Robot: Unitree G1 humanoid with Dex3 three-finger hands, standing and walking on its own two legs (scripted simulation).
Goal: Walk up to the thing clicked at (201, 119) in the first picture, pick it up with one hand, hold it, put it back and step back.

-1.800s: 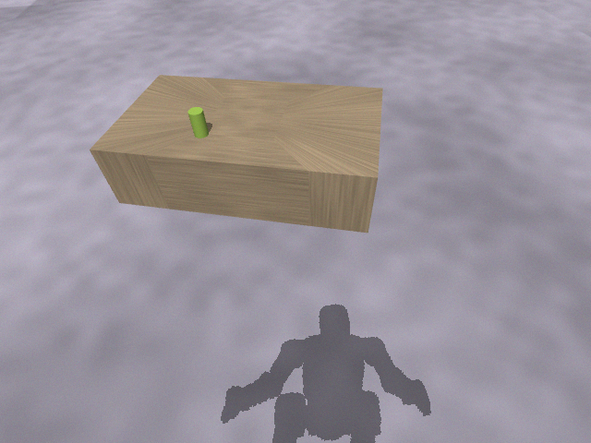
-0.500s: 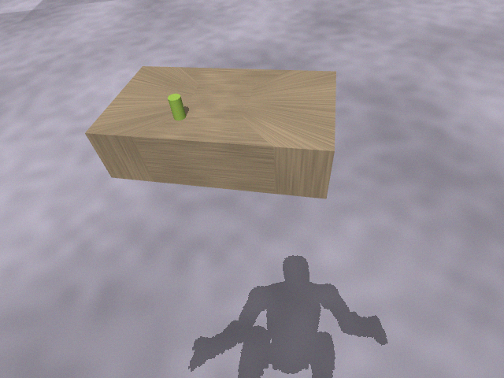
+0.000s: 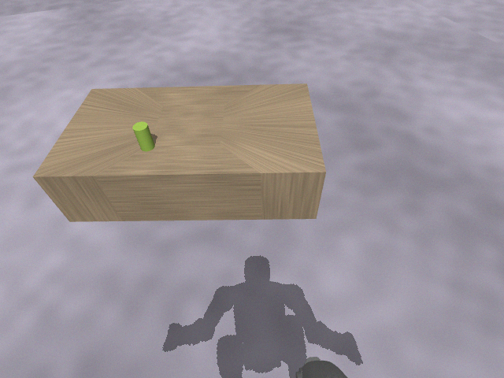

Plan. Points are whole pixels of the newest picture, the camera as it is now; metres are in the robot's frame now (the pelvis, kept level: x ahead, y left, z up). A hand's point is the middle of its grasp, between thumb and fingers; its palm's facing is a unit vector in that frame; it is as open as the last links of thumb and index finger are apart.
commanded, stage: walk up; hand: left
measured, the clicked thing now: (144, 136) +1.18 +0.43 -0.38
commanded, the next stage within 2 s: none
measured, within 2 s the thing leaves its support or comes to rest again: neither
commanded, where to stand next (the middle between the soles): +0.67 +0.27 m, yaw -7 degrees
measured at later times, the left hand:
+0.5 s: hand (65, 349) +0.25 +0.36 -0.14, palm faces -0.04 -0.89 -0.45, open 7.3 cm
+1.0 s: hand (56, 241) +0.48 +0.45 -0.13, palm faces -0.14 -0.87 -0.48, open 7.3 cm
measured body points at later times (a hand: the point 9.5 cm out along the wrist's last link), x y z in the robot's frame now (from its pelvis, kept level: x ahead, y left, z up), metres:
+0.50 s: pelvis +0.21 +0.07 -0.01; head +0.24 +0.06 +0.43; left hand +0.25 +0.41 -0.11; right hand +0.34 -0.26 -0.11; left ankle +0.34 +0.24 -0.72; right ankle +0.17 -0.09 -0.74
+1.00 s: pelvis +0.38 +0.17 -0.02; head +0.39 +0.14 +0.43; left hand +0.49 +0.49 -0.10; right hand +0.37 -0.14 -0.15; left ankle +0.35 +0.24 -0.74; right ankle +0.46 +0.06 -0.74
